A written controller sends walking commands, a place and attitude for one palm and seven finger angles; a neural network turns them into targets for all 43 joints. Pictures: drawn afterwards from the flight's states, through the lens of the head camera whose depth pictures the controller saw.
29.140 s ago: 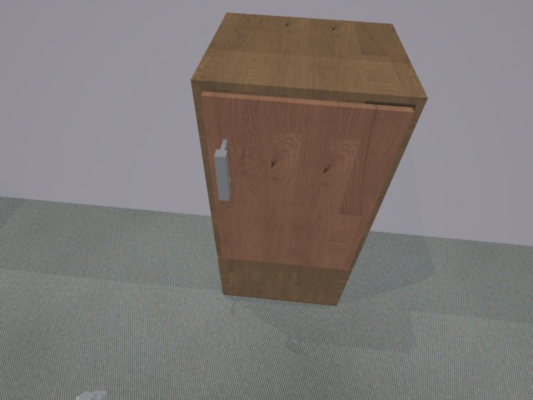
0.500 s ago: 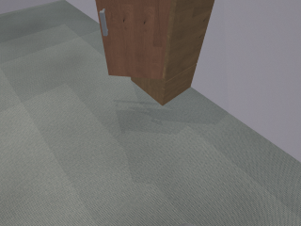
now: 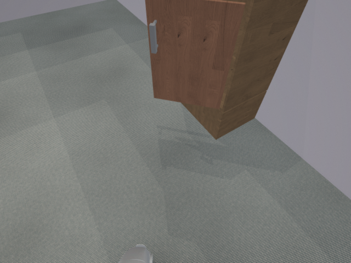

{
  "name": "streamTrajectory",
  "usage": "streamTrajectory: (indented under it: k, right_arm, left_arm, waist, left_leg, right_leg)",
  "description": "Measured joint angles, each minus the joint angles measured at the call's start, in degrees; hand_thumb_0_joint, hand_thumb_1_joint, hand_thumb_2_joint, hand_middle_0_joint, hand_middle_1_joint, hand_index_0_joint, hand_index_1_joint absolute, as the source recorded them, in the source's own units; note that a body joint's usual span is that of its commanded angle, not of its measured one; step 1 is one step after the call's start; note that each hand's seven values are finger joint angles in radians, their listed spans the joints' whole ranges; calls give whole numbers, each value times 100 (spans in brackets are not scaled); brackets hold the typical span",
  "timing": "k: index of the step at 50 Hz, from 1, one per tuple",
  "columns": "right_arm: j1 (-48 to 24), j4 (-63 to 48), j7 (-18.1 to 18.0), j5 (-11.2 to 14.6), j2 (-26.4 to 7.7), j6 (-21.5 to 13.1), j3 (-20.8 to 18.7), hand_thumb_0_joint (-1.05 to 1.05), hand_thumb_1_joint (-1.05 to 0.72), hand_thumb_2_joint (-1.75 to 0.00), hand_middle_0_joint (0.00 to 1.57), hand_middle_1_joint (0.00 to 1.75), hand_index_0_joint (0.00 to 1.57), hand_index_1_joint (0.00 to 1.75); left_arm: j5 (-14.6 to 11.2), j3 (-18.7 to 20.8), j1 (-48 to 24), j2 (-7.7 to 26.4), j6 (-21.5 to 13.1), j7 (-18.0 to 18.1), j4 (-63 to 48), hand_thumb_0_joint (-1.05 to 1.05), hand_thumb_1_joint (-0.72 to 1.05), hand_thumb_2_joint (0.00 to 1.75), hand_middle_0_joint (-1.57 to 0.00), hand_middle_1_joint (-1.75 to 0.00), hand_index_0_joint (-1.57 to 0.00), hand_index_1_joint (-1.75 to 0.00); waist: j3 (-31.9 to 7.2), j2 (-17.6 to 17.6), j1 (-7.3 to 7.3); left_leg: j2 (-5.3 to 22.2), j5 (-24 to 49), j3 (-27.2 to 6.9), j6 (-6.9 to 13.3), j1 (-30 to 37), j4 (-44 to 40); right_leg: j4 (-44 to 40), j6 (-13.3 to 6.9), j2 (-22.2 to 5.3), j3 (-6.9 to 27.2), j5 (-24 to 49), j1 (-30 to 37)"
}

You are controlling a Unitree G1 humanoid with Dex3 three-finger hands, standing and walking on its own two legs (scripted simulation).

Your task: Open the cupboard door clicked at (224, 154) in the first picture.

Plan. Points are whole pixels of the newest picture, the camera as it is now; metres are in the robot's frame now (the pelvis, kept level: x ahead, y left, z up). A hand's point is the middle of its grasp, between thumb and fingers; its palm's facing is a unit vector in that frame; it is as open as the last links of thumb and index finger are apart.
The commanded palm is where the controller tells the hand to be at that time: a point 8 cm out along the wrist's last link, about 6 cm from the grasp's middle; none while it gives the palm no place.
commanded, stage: take the last steps up to it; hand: left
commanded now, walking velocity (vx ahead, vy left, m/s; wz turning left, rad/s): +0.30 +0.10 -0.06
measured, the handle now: (154, 36) +1.04 +0.22 -0.04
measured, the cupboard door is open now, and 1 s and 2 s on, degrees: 44 44 44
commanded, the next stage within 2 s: come to a stop and stand still in 0.98 s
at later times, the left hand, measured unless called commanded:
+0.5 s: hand (119, 189) +0.33 +0.21 -0.16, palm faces -0.06 -0.97 -0.23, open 7.3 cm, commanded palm none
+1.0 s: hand (108, 184) +0.35 +0.27 -0.19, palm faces -0.01 -0.99 -0.16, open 7.3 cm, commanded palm none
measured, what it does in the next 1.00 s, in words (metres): walks ahead: left foot, then right foot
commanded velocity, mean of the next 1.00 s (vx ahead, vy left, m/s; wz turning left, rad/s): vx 0.27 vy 0.06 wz -0.04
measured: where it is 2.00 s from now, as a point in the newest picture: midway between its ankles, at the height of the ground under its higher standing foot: (170, 225)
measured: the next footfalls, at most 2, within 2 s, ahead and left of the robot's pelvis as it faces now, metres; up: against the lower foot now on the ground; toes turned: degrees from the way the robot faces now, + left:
left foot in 0.08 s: +0.16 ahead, +0.15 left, +0.00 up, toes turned +7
right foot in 0.48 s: +0.27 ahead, -0.07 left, +0.00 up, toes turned -12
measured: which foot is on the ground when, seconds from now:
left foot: up 0.00-0.06, down 0.08-0.48, up 0.50-0.84, down 0.86-1.00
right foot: down 0.00-0.08, up 0.10-0.46, down 0.48-0.88, up 0.90-1.00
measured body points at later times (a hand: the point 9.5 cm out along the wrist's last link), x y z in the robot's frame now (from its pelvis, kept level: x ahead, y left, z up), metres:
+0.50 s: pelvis +0.19 +0.03 -0.02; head +0.20 +0.01 +0.43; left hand +0.33 +0.27 -0.14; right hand +0.14 -0.20 -0.18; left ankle +0.12 +0.15 -0.74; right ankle +0.23 -0.06 -0.75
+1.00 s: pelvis +0.37 +0.09 -0.01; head +0.40 +0.11 +0.44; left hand +0.35 +0.32 -0.18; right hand +0.43 -0.15 -0.15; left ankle +0.42 +0.18 -0.74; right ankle +0.29 -0.03 -0.67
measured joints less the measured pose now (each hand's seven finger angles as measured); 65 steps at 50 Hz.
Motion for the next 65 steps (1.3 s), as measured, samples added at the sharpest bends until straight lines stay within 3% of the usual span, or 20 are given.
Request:
streamTrajectory:
  k: [3,5,8,11,17,23,26,28,30,36,43,44,46,48,51,56,59,61,63,65]
  right_arm:
    - [-152,-112,0,-8,53,-147,65,1,-91,-90,20,30,19,30]
    - [-237,-204,-67,-41,100,-306,79,1,-91,-90,20,30,19,30]
    - [-239,-247,-190,-46,310,-372,171,0,-91,-90,20,30,19,30]
    - [-44,-213,-311,5,427,-423,153,-1,-92,-90,20,30,20,30]
    - [423,35,-354,-44,191,-455,105,-2,-94,-90,21,30,20,30]
    - [975,420,-282,-60,122,-272,116,-1,-92,-90,20,30,20,30]
    - [1075,582,-234,-18,105,-143,110,0,-92,-90,20,30,20,30]
    - [998,633,-215,-11,106,-82,96,0,-91,-90,20,30,20,30]
    - [871,607,-206,-8,127,-68,87,1,-91,-90,20,30,19,30]
    - [518,338,-135,-2,272,-105,81,1,-91,-90,20,30,19,30]
    - [214,120,-92,-22,189,-266,82,1,-92,-90,20,30,19,30]
    - [188,80,-109,-43,166,-337,80,1,-92,-90,20,30,19,30]
    - [109,13,-194,-67,220,-408,104,1,-91,-90,20,30,19,30]
    - [126,-35,-264,-62,291,-433,162,0,-91,-90,20,30,20,30]
    - [243,-3,-380,-31,375,-466,198,0,-92,-90,20,30,20,30]
    - [499,207,-407,-33,317,-436,236,0,-94,-90,20,30,20,30]
    - [637,349,-421,-34,371,-341,282,0,-93,-90,20,30,20,30]
    - [716,439,-428,-7,435,-245,302,0,-92,-90,20,30,20,30]
    - [717,520,-412,50,466,-122,289,0,-92,-90,20,30,20,30]
    - [676,514,-395,85,438,-26,247,1,-91,-90,20,30,20,30]
  left_arm:
    - [-3,41,198,48,78,3,118,1,91,90,-21,-30,-21,-30]
    - [-36,53,223,89,190,-6,183,1,91,90,-21,-30,-21,-30]
    - [-57,86,-38,243,337,21,170,1,91,90,-21,-30,-21,-30]
    - [-35,133,-381,327,348,-8,8,1,91,90,-20,-30,-20,-30]
    - [-34,161,-1149,354,312,-57,-510,1,92,90,-20,-30,-20,-30]
    - [-18,134,-1596,344,217,-119,-871,0,92,90,-20,-30,-20,-30]
    - [-20,102,-1639,291,44,-93,-913,0,91,90,-20,-30,-20,-30]
    - [-47,62,-1537,227,-13,-43,-901,0,91,90,-20,-30,-20,-30]
    - [-70,43,-1351,173,-19,3,-832,0,91,90,-20,-30,-20,-30]
    - [-80,123,-785,291,-18,43,-430,-1,95,90,-21,-30,-21,-30]
    - [-52,117,-232,317,106,-33,-9,0,93,90,-21,-30,-21,-30]
    - [-62,118,-164,309,144,-41,25,0,93,90,-21,-30,-21,-30]
    - [-78,109,-194,341,255,-33,93,0,92,90,-20,-30,-20,-30]
    - [-68,103,-296,366,308,-20,101,1,92,90,-20,-30,-20,-30]
    - [-53,103,-572,367,319,-38,-17,1,92,90,-20,-30,-20,-30]
    - [-59,71,-1034,290,301,-13,-331,1,92,90,-20,-30,-20,-30]
    - [-77,41,-1276,328,298,37,-439,1,93,90,-20,-30,-20,-30]
    - [-82,17,-1359,373,280,55,-512,1,93,90,-20,-30,-20,-30]
    - [-76,-6,-1398,385,261,84,-509,1,93,90,-20,-30,-20,-30]
    - [-83,-69,-1470,335,327,82,-486,0,92,90,-20,-30,-20,-30]
  waist:
    - [23,-45,82]
    - [64,-35,16]
    - [149,-173,-1]
    - [70,-150,-66]
    - [-63,-13,-231]
    - [-133,87,-379]
    - [-76,249,-405]
    - [-4,306,-421]
    - [21,286,-426]
    - [-47,99,-355]
    - [-83,4,-113]
    - [-93,6,-117]
    - [-24,-113,-137]
    - [-19,-175,-152]
    - [-22,-184,-170]
    - [-55,-70,-229]
    - [-43,-42,-325]
    - [-50,-95,-354]
    - [-96,-106,-360]
    - [-84,29,-486]
  left_leg:
    - [-140,-32,175,128,512,-846]
    - [-180,252,191,315,529,-690]
    - [-250,-282,367,413,736,-469]
    - [-309,-294,506,392,1155,-911]
    - [-478,-234,658,453,1952,-1762]
    - [-472,-823,697,289,2366,-1488]
    - [-314,-1636,385,257,1853,153]
    - [-311,-1583,93,228,1271,1410]
    - [-237,-1249,-25,170,770,1961]
    - [75,-409,-81,1,124,893]
    - [-63,-40,114,81,706,-978]
    - [-92,268,140,210,746,-1013]
    - [-190,32,255,389,739,-650]
    - [-249,-212,354,458,912,-709]
    - [-343,-149,432,438,1259,-1157]
    - [-426,-91,474,477,1750,-1716]
    - [-428,-239,441,409,1903,-1665]
    - [-437,-468,444,334,1920,-1403]
    - [-392,-739,490,249,1865,-1092]
    - [-311,-792,406,197,1845,-1013]
  right_leg:
    - [505,176,-147,12,-470,22]
    - [1819,-11,-218,205,-1023,-434]
    - [4155,-328,-36,708,-1173,-1522]
    - [4890,-398,79,650,-669,-2348]
    - [3470,-370,143,465,-35,-2831]
    - [1728,-402,273,429,333,-2128]
    - [1727,-631,435,347,172,-1900]
    - [1565,-658,503,267,144,-1659]
    - [1181,-623,556,252,248,-1376]
    - [188,-533,597,236,418,-649]
    - [580,-183,406,260,-287,-266]
    - [1010,-233,352,285,-528,-397]
    - [2520,-382,294,569,-1048,-951]
    - [3820,-476,336,719,-1040,-1584]
    - [4471,-450,320,713,-596,-2270]
    - [3476,-376,294,636,-220,-2578]
    - [2405,-342,347,631,72,-2288]
    - [1570,-333,376,685,763,-1925]
    - [1371,-407,429,754,511,-1761]
    - [1435,-471,502,678,296,-1745]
